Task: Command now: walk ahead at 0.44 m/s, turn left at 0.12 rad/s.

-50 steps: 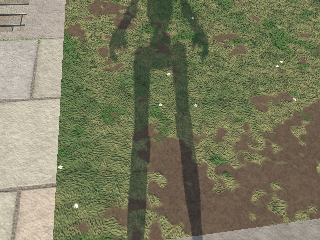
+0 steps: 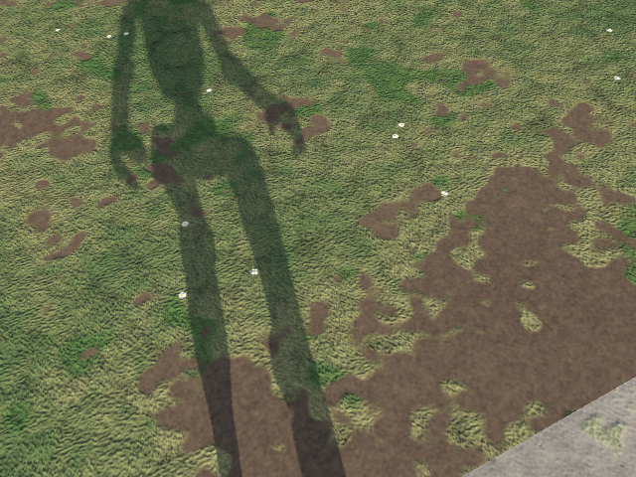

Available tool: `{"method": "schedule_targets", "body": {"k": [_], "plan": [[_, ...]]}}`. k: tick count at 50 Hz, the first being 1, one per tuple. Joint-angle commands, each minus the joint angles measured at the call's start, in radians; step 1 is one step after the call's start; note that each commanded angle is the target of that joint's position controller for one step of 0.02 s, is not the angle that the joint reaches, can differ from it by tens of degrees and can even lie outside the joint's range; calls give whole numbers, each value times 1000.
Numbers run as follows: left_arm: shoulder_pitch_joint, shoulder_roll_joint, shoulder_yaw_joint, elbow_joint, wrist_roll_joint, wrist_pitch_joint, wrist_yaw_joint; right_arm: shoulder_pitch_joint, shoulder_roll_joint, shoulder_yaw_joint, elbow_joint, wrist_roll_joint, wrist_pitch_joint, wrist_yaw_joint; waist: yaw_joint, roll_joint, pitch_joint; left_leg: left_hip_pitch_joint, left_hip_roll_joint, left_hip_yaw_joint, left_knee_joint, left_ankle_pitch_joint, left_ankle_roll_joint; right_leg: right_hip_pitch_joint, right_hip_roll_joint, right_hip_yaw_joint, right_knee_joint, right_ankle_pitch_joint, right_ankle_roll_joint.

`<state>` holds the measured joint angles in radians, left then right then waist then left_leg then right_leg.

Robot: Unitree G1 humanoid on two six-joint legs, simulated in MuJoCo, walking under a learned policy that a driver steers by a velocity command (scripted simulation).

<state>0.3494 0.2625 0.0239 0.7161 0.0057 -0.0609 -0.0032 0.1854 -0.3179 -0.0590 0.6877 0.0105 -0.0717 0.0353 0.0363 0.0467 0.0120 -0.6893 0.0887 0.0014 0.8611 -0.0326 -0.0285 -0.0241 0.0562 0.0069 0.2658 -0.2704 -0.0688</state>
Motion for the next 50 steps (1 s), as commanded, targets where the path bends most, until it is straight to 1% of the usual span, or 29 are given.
{"method": "schedule_targets", "body": {"k": [1,5,6,8,10,11,12,13,14,15,16,17,18,21,24,26,28,30,32,33,34,35,36,37,38,39,41,45,50], "plan": [[-7,186,50,-33,-1,-23,11,-154,-24,10,-88,13,-17,13,42,-123,76,9,-16,21,-170,144,10,-59,-225,42,-143,308,-105],[34,199,56,13,-10,-20,10,-233,-21,16,-117,19,-25,40,62,-98,116,-7,-47,16,-300,139,57,50,-278,-2,-133,373,-99],[36,201,58,19,-12,-16,12,-239,-23,16,-123,17,-28,46,56,-98,109,-7,-58,21,-317,109,72,90,-288,-15,-106,451,-92],[27,218,63,20,-10,-5,21,-208,-42,8,-125,11,-28,52,24,-128,49,65,-108,63,-320,23,110,157,-291,-45,3,803,-71],[20,241,68,12,0,15,37,-59,-101,-23,-96,9,-17,44,-60,-169,-79,250,-181,113,-298,-79,156,197,-274,-76,250,1166,-44],[5,243,66,3,-1,21,43,81,-140,-44,-72,14,-13,31,-144,-150,-154,488,-186,92,-346,-17,195,78,-251,-107,465,1150,-15],[29,200,49,-31,16,8,46,234,-211,-67,-52,11,1,12,-188,-33,-277,853,-10,-184,-324,-38,280,-230,-193,-114,794,801,25],[120,89,11,-47,17,-20,25,228,-243,-71,-60,17,-5,11,-106,228,-421,1148,251,-771,-435,-176,489,-598,42,-3,1179,-229,100],[21,192,31,-66,-13,-55,3,232,-164,-54,-59,16,0,5,-169,89,-425,1141,225,-796,-522,-296,445,-702,-9,160,1236,-226,80],[-77,201,31,-107,-49,-73,-8,194,-142,-46,-65,9,2,-2,-162,36,-269,1009,193,-639,-543,-296,391,-743,-62,153,1187,-169,67],[-119,179,22,-126,-34,-86,-6,132,-135,-44,-71,7,0,-4,-111,-78,-143,824,149,-549,-575,-211,363,-733,-98,127,1073,-123,57],[-128,181,30,-125,-9,-84,1,81,-109,-36,-82,3,-4,-6,-74,-98,-88,707,113,-480,-592,-102,348,-687,-130,119,978,-93,61],[-107,180,31,-122,0,-74,0,48,-104,-32,-97,-7,-3,-11,-40,-67,-53,605,88,-445,-621,-30,354,-633,-141,113,954,-81,72],[-62,147,20,-114,15,-45,6,25,-112,-35,-86,0,-4,-25,-1,-23,-17,426,55,-349,-656,86,361,-569,-157,70,803,-60,127],[-170,100,-2,-144,21,-42,8,33,-143,-45,-72,9,2,-39,-37,0,6,303,-24,-246,-646,29,306,-484,-128,34,559,153,155],[-253,97,-3,-158,10,-48,3,81,-151,-48,-56,14,11,-43,-83,14,-7,301,-40,-250,-621,-50,269,-422,-86,29,411,304,163],[-286,119,7,-169,-8,-54,-1,121,-156,-51,-40,21,20,-45,-98,32,-22,352,-20,-303,-580,-125,247,-393,-67,54,333,330,161],[-278,150,25,-171,-16,-59,-3,131,-147,-49,-36,23,25,-47,-85,54,-32,419,8,-374,-515,-193,221,-372,-72,85,282,283,141],[-209,170,46,-156,-19,-65,-3,120,-129,-46,-39,16,31,-45,-37,74,-45,441,11,-413,-426,-210,188,-280,-67,73,245,200,100],[-133,186,60,-143,-14,-69,2,127,-89,-34,-41,12,30,-42,4,68,-77,414,-26,-390,-329,-209,156,-162,-91,77,222,169,68],[-4,240,77,-137,2,-71,10,146,-10,-7,-56,-1,25,-35,53,-59,-193,327,-95,-302,-44,-327,114,45,-264,247,194,60,0],[64,326,99,-105,20,-54,3,257,31,10,-98,26,14,-32,-4,-407,-291,13,-199,-165,278,-586,62,283,-472,734,53,-243,-150],[45,245,86,-117,5,-51,-4,247,-72,-10,-74,39,17,-38,17,-303,-221,-111,-124,-181,427,-519,44,243,-481,834,1,-462,-151],[10,194,71,-123,-2,-47,0,156,-123,-27,-82,31,24,-40,39,-209,-116,-137,-93,-163,473,-422,38,155,-442,676,0,-397,-116],[-33,168,62,-124,5,-44,1,107,-119,-28,-89,17,30,-43,30,-139,-66,-106,-62,-141,460,-347,31,62,-395,526,7,-227,-95],[-60,142,55,-117,9,-41,3,77,-108,-31,-100,9,31,-41,19,-136,-24,-87,-38,-142,416,-298,27,-5,-352,416,-5,-96,-91],[-65,119,48,-91,13,-48,4,78,-69,-26,-99,15,36,-33,-3,-176,-2,-13,-12,-126,352,-256,27,-83,-298,288,-48,23,-88],[-33,145,60,-37,0,-58,-3,22,-15,-8,-105,5,39,-29,-7,-134,18,-35,-19,-120,170,-210,20,-70,-308,187,-97,188,-137],[-4,182,65,18,-26,-37,-2,-134,17,16,-127,-2,7,-5,30,-115,41,55,-16,-32,-160,-23,17,-71,-272,89,-106,291,-132]]}}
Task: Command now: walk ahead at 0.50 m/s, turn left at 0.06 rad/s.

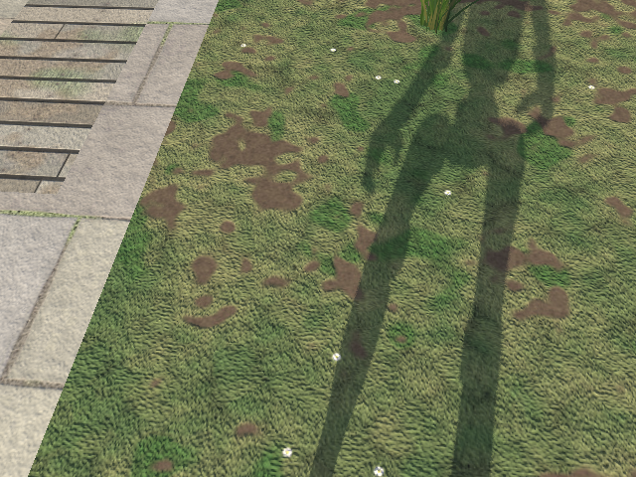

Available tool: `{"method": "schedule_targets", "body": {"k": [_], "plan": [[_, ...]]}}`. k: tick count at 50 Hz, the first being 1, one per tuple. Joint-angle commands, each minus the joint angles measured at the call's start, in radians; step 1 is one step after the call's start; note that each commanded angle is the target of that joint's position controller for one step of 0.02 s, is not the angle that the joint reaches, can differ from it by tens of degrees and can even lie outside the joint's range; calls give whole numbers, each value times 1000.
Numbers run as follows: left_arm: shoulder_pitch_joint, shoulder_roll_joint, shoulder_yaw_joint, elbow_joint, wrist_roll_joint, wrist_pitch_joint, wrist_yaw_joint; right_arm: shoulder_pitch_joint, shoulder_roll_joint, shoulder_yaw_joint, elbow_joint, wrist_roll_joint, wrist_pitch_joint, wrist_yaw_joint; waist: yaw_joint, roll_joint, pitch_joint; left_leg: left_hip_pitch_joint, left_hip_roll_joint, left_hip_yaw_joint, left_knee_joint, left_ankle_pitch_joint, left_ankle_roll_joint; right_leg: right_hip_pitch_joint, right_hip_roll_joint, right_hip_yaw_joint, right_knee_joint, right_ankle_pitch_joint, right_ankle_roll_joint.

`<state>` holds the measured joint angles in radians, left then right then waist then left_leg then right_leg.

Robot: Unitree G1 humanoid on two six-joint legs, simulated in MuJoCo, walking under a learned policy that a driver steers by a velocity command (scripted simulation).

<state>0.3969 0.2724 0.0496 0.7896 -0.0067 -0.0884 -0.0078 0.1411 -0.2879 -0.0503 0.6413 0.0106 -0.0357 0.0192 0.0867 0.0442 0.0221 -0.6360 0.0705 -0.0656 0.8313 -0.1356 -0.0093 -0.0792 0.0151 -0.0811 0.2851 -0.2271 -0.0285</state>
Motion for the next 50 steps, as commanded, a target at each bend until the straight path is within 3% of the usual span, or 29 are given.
{"method": "schedule_targets", "body": {"k": [1,3,5,7,8,9,10,11,12,13,14,16,19,24,29,31,32,33,34,35,36,37,38,39,40,41,43,45,50], "plan": [[-30,181,41,-44,-18,-4,3,-123,-13,9,-87,1,-35,16,-8,-114,37,33,-11,49,-175,92,-4,-19,-230,176,-120,255,-171],[5,200,45,-22,-22,6,3,-167,-30,5,-101,9,-46,24,-1,-123,43,73,-30,52,-243,91,2,4,-250,201,-99,265,-166],[11,213,50,-9,-26,16,7,-164,-59,-6,-105,13,-56,29,-26,-139,38,126,-41,41,-304,61,24,38,-272,232,-63,284,-148],[-11,219,51,-4,-30,25,12,-47,-101,-30,-72,7,-61,22,-110,-137,-28,336,-70,64,-379,64,61,17,-244,208,68,438,-112],[-9,188,40,-6,-22,23,12,85,-147,-54,-35,-2,-60,10,-172,-121,-123,555,-49,51,-374,82,90,-58,-188,167,237,462,-80],[-19,110,10,-43,8,18,12,266,-228,-75,-13,-23,-53,-6,-239,10,-294,853,172,-173,-335,100,156,-264,-115,120,562,157,-34],[102,22,-15,-61,-13,4,14,281,-273,-78,-5,-34,-43,-6,-174,254,-399,1051,368,-569,-444,-89,294,-579,11,133,853,-370,14],[50,134,14,-46,-37,0,14,263,-177,-58,0,-20,-42,-4,-204,149,-313,961,337,-581,-510,-237,285,-676,-35,212,965,-345,19],[-24,166,28,-66,-46,2,13,209,-130,-42,6,-7,-44,-5,-189,117,-178,850,302,-427,-530,-228,249,-717,-74,196,975,-255,14],[-58,153,28,-68,-36,7,16,148,-96,-32,9,-8,-47,-3,-158,70,-117,738,255,-326,-559,-156,226,-685,-108,181,952,-177,19],[-74,142,31,-70,-23,15,17,102,-66,-25,14,-12,-51,1,-131,74,-66,647,220,-245,-594,-86,214,-656,-130,182,913,-121,25],[-49,99,28,-63,-25,39,12,60,-52,-27,28,-23,-67,1,-87,80,-34,536,194,-132,-654,25,206,-571,-151,185,884,-58,36],[-92,72,25,-91,-18,58,11,54,-81,-42,60,-23,-84,-8,-71,30,7,500,202,-16,-696,159,216,-604,-157,192,813,19,55],[-237,48,9,-144,-14,50,-20,84,-134,-56,98,-17,-74,-24,-117,2,46,527,179,148,-710,192,189,-579,-141,134,524,249,40],[-362,68,11,-215,-15,54,-47,147,-183,-74,139,10,-46,-27,-149,-6,80,672,226,211,-658,238,153,-591,-121,73,377,180,-16],[-345,93,25,-231,-11,60,-52,145,-211,-82,142,18,-32,-29,-121,18,43,715,227,243,-548,504,131,-513,-69,19,359,81,-53],[-284,118,40,-224,-10,64,-50,139,-226,-86,141,23,-23,-32,-80,32,-7,720,218,262,-432,667,118,-415,-26,-13,357,34,-76],[-144,157,66,-190,-13,67,-44,125,-223,-83,137,28,-15,-34,2,19,-81,673,186,295,-238,746,92,-226,28,-39,305,62,-108],[30,228,103,-143,-17,77,-27,143,-190,-69,128,14,-17,-38,77,-36,-173,480,145,302,34,585,49,73,22,39,285,98,-150],[23,361,126,-144,-30,74,-14,238,-42,-20,69,-36,-36,-27,-33,-341,-236,6,-36,267,423,-319,-26,414,-251,582,213,-23,-326],[43,300,101,-190,-21,53,-21,168,-86,-17,58,-10,-74,-17,19,-242,-414,-112,-102,2,569,-475,-22,489,-355,940,27,-206,-406],[15,232,80,-178,-9,36,-28,53,-157,-36,28,33,-93,-9,44,-158,-279,-201,-52,-29,571,-379,4,413,-335,815,-11,-159,-341],[-32,209,73,-177,-9,27,-27,29,-141,-28,18,30,-104,-12,7,-110,-184,-188,-11,-23,493,-292,22,278,-295,695,-4,-81,-307],[-103,175,62,-186,-9,26,-24,33,-139,-29,32,3,-106,-21,-39,-61,-120,-126,25,-24,403,-235,19,138,-255,590,-2,36,-278],[-155,133,47,-199,5,24,-18,71,-146,-35,52,-6,-96,-20,-81,-81,-106,-43,59,-27,346,-187,16,41,-233,501,-16,145,-262],[-176,117,40,-206,13,22,-15,98,-141,-35,67,-6,-81,-16,-98,-95,-102,10,69,-18,318,-160,9,-15,-219,461,-38,207,-258],[-167,125,38,-183,12,10,-11,121,-110,-29,90,-11,-57,-15,-105,-88,-88,40,72,10,264,-115,-15,-78,-210,369,-69,335,-261],[-139,146,41,-156,12,1,-4,69,-87,-19,78,-9,-42,-17,-89,-86,-47,-1,78,17,176,-18,-33,-97,-202,295,-103,366,-249],[-109,155,37,-107,15,-5,4,-50,-63,-7,60,6,-47,-2,-31,-97,15,-5,50,34,-107,279,-18,-61,-172,156,-155,253,-178]]}}
Over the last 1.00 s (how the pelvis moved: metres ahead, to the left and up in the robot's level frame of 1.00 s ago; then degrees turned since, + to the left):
0.56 0.05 0.00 30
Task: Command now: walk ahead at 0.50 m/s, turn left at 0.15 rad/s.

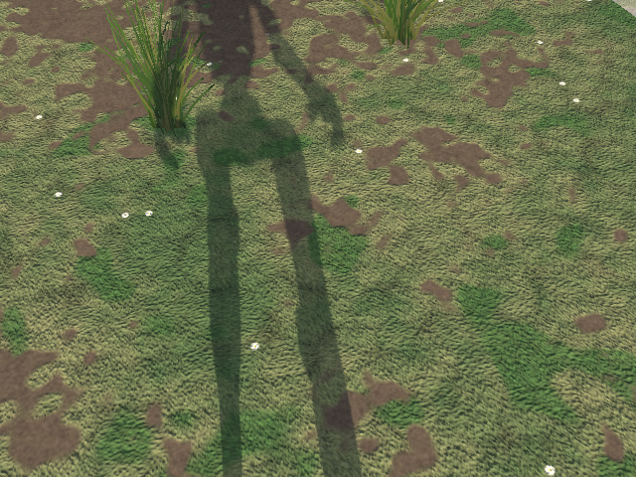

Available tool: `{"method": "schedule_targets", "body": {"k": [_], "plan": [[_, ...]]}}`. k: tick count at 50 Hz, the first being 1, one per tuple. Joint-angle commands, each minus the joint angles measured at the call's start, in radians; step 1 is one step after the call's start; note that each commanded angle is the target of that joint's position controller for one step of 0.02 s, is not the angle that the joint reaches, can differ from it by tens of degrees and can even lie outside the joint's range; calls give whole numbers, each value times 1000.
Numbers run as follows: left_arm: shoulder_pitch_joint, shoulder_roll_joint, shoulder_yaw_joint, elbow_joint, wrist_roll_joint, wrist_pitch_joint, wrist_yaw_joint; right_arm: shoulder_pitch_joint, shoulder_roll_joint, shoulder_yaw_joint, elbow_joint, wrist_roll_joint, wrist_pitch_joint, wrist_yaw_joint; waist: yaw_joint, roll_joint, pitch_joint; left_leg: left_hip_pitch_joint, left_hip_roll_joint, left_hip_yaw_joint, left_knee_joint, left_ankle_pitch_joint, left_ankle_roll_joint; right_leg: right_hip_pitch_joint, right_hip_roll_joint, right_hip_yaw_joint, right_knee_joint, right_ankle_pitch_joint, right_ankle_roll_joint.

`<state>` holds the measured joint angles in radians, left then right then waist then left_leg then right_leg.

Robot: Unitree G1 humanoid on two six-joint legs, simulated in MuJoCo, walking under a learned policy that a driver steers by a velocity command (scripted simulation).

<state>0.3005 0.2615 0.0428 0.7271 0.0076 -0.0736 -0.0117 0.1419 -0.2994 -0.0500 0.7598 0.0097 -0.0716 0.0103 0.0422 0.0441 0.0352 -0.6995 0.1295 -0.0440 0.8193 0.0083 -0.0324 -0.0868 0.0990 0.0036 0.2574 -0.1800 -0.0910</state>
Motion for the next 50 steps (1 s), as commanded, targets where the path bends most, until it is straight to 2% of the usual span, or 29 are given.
{"method": "schedule_targets", "body": {"k": [1,5,8,10,11,12,13,14,15,16,17,18,19,21,25,29,33,36,37,38,39,40,41,42,43,44,45,47,50], "plan": [[-2,172,45,-32,0,-21,9,-75,-49,-5,-66,10,-13,11,26,-95,15,60,-18,16,-132,156,11,-37,-267,60,-137,191,-112],[36,176,50,19,-4,-10,9,-143,-46,-2,-101,16,-16,35,55,-78,56,-12,-47,8,-228,106,45,119,-322,17,-110,239,-103],[35,187,57,36,-12,10,18,-152,-48,-2,-127,11,-19,56,41,-90,44,-18,-77,43,-261,-26,85,222,-352,-10,-24,444,-79],[8,215,64,28,-13,24,30,-76,-82,-19,-125,6,-13,58,-10,-130,-33,120,-142,110,-252,-130,122,241,-341,-46,122,815,-51],[-6,220,64,22,-13,33,38,33,-118,-40,-103,4,-9,53,-73,-130,-104,270,-184,137,-267,-137,147,215,-317,-76,278,947,-28],[-12,209,57,13,-11,35,47,182,-171,-67,-73,7,-5,42,-151,-99,-188,525,-176,84,-297,-73,190,73,-282,-109,501,871,11],[63,129,28,-29,11,16,43,308,-281,-96,-65,2,0,25,-148,94,-326,923,76,-330,-290,-77,341,-307,-164,-126,889,382,77],[77,82,4,-37,15,-19,24,306,-250,-83,-69,16,-5,28,-122,194,-436,1119,216,-783,-456,-203,473,-590,4,38,1117,-389,110],[15,163,22,-34,-30,-46,2,293,-169,-60,-64,12,-1,22,-163,98,-361,1082,197,-658,-491,-304,407,-692,-85,128,1158,-345,84],[-55,172,19,-55,-54,-57,-5,237,-138,-50,-79,5,1,16,-154,34,-240,939,170,-509,-500,-277,359,-705,-138,101,1106,-265,65],[-84,164,20,-54,-40,-57,-2,170,-112,-38,-85,0,2,15,-115,-50,-144,775,136,-396,-522,-183,324,-673,-187,77,1008,-203,64],[-86,168,28,-46,-24,-47,3,125,-78,-24,-92,-10,-2,14,-85,-38,-95,663,103,-318,-553,-85,306,-613,-218,74,935,-160,70],[-53,158,28,-36,-23,-32,1,105,-72,-19,-96,-20,-4,13,-58,-1,-79,584,85,-272,-584,-35,305,-553,-231,71,917,-134,79],[3,126,23,-15,-21,-5,6,99,-93,-23,-79,-19,-20,15,-34,18,-67,508,75,-181,-631,61,314,-518,-241,57,875,-91,105],[-76,102,17,-37,-20,7,15,101,-113,-27,-45,-22,-34,6,-54,5,-17,506,34,-12,-676,136,267,-576,-237,58,667,144,126],[-192,64,4,-67,-27,-9,-7,132,-131,-28,-16,-17,-32,-2,-114,-3,8,563,32,74,-698,95,219,-527,-194,14,411,350,104],[-256,67,6,-113,-29,-12,-35,169,-144,-36,22,-7,-4,-7,-131,-12,30,764,101,93,-635,200,205,-618,-172,10,325,264,64],[-215,97,21,-134,-22,-6,-51,142,-174,-48,18,0,24,-25,-81,24,-19,849,120,123,-479,581,172,-551,-112,-55,321,84,14],[-144,125,36,-124,-20,-2,-51,131,-184,-51,12,-1,34,-33,-39,41,-70,848,113,137,-367,734,159,-453,-77,-81,328,35,-8],[-9,169,62,-96,-21,1,-44,114,-182,-48,6,-1,43,-41,39,26,-143,786,82,172,-177,766,130,-259,-39,-89,279,73,-42],[148,244,90,-70,-21,8,-29,126,-153,-33,-14,-14,36,-48,107,-63,-252,568,41,186,116,511,94,51,-147,95,264,126,-106],[157,335,106,-71,-31,3,-23,251,-13,13,-56,-42,7,-24,2,-315,-359,92,-189,123,483,-440,26,437,-400,649,210,-6,-314],[192,237,82,-83,-33,2,-19,172,-96,2,-47,-18,-33,-2,77,-219,-444,-45,-194,-66,595,-577,35,522,-425,814,95,-115,-328],[147,201,70,-85,-23,2,-13,75,-136,-9,-84,21,-58,12,88,-173,-296,-122,-135,-78,577,-491,55,428,-393,657,71,-79,-271],[83,190,67,-98,-22,2,-10,35,-123,-1,-99,16,-72,11,53,-68,-207,-101,-90,-66,490,-416,61,282,-355,550,63,2,-238],[20,169,59,-112,-22,6,-9,17,-124,-7,-98,-8,-73,6,14,-20,-131,-54,-63,-53,394,-378,51,141,-319,470,44,121,-219],[-15,150,51,-128,-11,7,-6,32,-130,-14,-100,-18,-64,4,-21,-44,-109,15,-45,-55,353,-353,38,46,-293,422,19,207,-218],[-48,154,52,-137,-14,8,1,73,-112,-12,-96,-25,-42,0,-58,-72,-87,68,-39,-36,270,-341,1,-59,-266,371,-13,281,-227],[-38,192,63,-124,-21,11,18,16,-71,4,-112,-29,-24,-8,-49,-88,-51,111,-56,-1,72,-217,-47,-186,-216,274,-29,297,-203]]}}
Over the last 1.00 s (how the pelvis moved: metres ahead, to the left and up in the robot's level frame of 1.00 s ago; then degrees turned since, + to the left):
0.50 -0.11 0.00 -24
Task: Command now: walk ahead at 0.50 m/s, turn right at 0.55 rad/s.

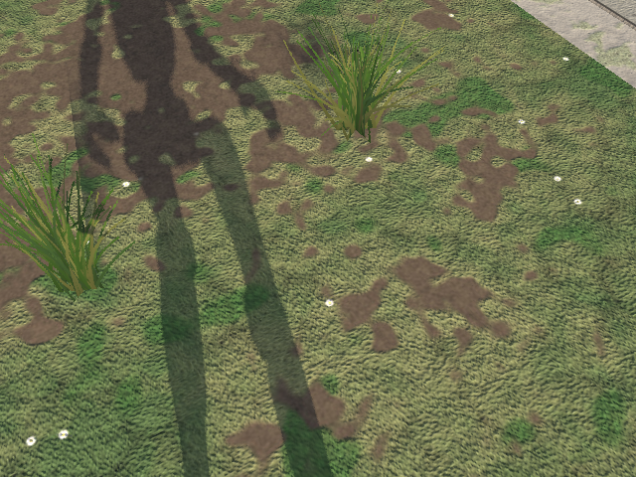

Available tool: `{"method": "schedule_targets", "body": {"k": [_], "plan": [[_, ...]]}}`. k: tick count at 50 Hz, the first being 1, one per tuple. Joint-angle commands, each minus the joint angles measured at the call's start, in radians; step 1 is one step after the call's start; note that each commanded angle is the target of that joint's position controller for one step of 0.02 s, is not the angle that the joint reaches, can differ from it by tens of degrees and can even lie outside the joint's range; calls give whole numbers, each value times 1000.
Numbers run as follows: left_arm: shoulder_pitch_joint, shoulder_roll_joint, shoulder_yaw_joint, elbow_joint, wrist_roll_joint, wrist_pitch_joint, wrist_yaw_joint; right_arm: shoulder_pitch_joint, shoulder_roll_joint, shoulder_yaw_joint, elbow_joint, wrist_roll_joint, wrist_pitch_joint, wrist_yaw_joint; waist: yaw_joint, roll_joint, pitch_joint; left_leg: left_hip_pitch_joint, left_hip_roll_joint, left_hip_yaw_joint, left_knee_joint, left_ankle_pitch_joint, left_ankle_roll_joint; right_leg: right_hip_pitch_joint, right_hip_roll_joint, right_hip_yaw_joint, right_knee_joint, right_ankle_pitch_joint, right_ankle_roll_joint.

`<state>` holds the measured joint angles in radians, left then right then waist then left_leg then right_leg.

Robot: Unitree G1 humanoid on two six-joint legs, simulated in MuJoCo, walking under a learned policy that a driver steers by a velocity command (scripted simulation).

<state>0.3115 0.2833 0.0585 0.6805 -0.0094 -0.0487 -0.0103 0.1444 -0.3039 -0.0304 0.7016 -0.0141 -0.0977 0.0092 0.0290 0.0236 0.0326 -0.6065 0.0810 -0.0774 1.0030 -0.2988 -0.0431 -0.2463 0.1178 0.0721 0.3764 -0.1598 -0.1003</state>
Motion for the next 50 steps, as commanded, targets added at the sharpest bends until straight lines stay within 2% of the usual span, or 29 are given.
{"method": "schedule_targets", "body": {"k": [1,3,6,9,11,12,13,14,15,16,17,19,20,22,24,28,30,32,34,35,36,37,38,39,40,41,43,46,50], "plan": [[-40,176,50,-71,-7,-11,21,-25,-55,-11,-61,-5,3,-7,-20,-77,-43,48,-21,36,-197,175,-41,-51,-209,180,-142,240,-172],[-10,180,52,-57,-10,-3,27,-98,-45,-7,-74,1,-2,-3,17,-97,-44,111,-57,41,-343,319,-45,-72,-184,170,-126,161,-137],[36,179,54,-34,-18,6,27,-151,-72,-18,-93,18,-11,5,37,-113,-50,150,-81,11,-448,356,-33,-18,-209,244,-77,65,-112],[29,168,54,-31,-15,11,29,-118,-111,-40,-89,24,-24,9,5,-142,-54,201,-78,-14,-499,260,8,55,-242,340,13,16,-85],[14,121,39,-40,-9,13,27,19,-140,-63,-57,15,-33,2,-69,-141,-108,404,-54,-5,-549,228,61,22,-188,320,154,32,-38],[26,55,16,-54,3,9,23,154,-191,-78,-48,-1,-36,-6,-122,-30,-229,633,110,-163,-553,147,124,-79,-123,235,421,-86,1],[154,8,-2,-89,-23,-1,21,237,-277,-100,-13,-11,-21,-3,-65,311,-332,911,325,-637,-662,-106,289,-414,1,98,740,-440,61],[148,113,16,-62,-31,-2,25,221,-191,-85,-24,13,-17,3,-87,227,-272,883,340,-740,-713,-335,288,-543,-81,117,884,-410,79],[47,166,32,-68,-25,4,25,184,-134,-70,-34,17,-12,-2,-114,131,-158,781,298,-582,-719,-301,245,-571,-114,102,925,-316,85],[-7,161,34,-77,-14,10,27,140,-113,-61,-38,7,-6,-3,-102,65,-99,675,254,-443,-723,-158,218,-542,-146,73,915,-245,91],[-41,150,36,-88,-6,9,24,112,-90,-54,-31,3,-2,-5,-90,60,-50,596,215,-342,-741,-38,212,-525,-172,71,872,-197,94],[-34,115,35,-93,-18,17,14,96,-68,-47,-18,0,-6,-10,-61,105,-28,514,168,-204,-786,81,200,-458,-208,51,821,-151,95],[-35,95,32,-95,-20,22,11,98,-68,-49,-9,4,-9,-9,-58,106,-25,503,165,-159,-803,122,208,-455,-212,37,802,-144,98],[-75,74,27,-116,-11,31,13,88,-95,-58,8,4,-12,-11,-49,78,6,482,177,-73,-808,384,231,-469,-211,23,727,-126,119],[-93,60,22,-126,-1,34,12,72,-125,-68,22,4,-3,-17,-41,68,-10,498,178,20,-781,620,234,-457,-209,-3,623,-66,136],[-171,41,16,-135,-3,30,-16,58,-147,-72,43,17,26,-33,-67,73,-38,496,138,173,-751,673,195,-320,-180,-76,372,155,125],[-205,53,23,-151,-4,33,-32,71,-163,-77,57,30,36,-36,-73,74,-44,537,153,189,-718,662,182,-287,-169,-87,295,156,104],[-198,85,39,-163,0,38,-43,60,-184,-85,58,47,44,-37,-53,80,-58,576,175,193,-642,727,168,-244,-148,-104,245,82,70],[-80,131,67,-138,5,40,-42,34,-186,-90,51,63,52,-41,18,61,-111,570,151,223,-442,807,134,-87,-93,-137,139,87,20],[22,179,90,-110,7,40,-26,63,-153,-80,52,53,52,-38,62,-3,-164,491,89,249,-244,698,89,85,-72,-118,63,234,-19],[59,271,105,-120,7,44,1,117,-65,-50,24,-12,50,-30,26,-245,-242,205,-1,255,82,3,24,347,-310,196,123,707,-114],[-7,315,96,-172,28,34,-2,190,-65,-31,0,-16,46,-16,-29,-327,-414,-40,-153,89,369,-445,-16,513,-535,632,63,661,-355],[-31,230,80,-185,19,33,-10,120,-152,-53,15,10,48,-8,36,-151,-421,-65,-91,-28,394,-340,-8,450,-473,538,17,499,-310],[-78,196,67,-179,10,29,-10,57,-152,-51,-6,26,52,-10,18,-124,-305,-86,-66,-15,352,-257,4,342,-419,423,6,408,-251],[-108,175,62,-171,-2,33,-6,47,-132,-50,7,15,61,-22,-9,-46,-228,-76,-32,-13,275,-197,-1,229,-361,351,-9,318,-194],[-141,163,57,-172,-7,40,1,38,-140,-54,5,5,72,-33,-30,-60,-182,-32,-17,-15,199,-161,-6,120,-331,314,-26,279,-170],[-178,173,60,-180,16,49,9,60,-123,-52,10,3,87,-34,-63,-108,-164,73,-44,11,122,-118,-18,-17,-283,272,-49,295,-161],[-167,185,67,-169,15,55,28,48,-89,-41,10,2,92,-41,-55,-117,-187,111,-67,7,-17,-87,-41,-41,-263,266,-41,280,-162],[-177,186,69,-166,9,74,41,-1,-80,-39,-7,8,97,-36,-34,-151,-178,163,-87,-10,-158,-18,-42,-79,-236,317,-48,29,-131]]}}
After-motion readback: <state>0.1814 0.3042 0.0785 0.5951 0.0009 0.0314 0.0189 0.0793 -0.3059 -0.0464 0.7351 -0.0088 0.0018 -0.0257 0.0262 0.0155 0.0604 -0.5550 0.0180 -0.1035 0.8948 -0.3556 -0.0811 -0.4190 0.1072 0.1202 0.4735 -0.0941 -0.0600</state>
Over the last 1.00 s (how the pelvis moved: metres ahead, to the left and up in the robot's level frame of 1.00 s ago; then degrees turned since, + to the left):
0.59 0.05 0.00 -7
